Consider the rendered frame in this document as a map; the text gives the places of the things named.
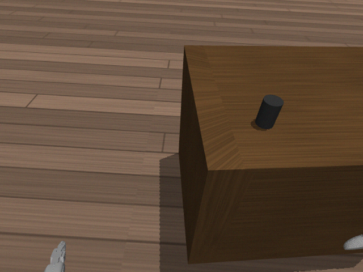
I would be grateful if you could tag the left robot hand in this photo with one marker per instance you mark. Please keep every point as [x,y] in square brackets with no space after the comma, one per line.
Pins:
[57,259]

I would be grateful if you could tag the can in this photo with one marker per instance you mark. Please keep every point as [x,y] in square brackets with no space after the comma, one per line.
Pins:
[268,112]

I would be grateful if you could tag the right robot hand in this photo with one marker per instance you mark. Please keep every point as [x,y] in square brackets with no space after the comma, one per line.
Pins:
[354,243]

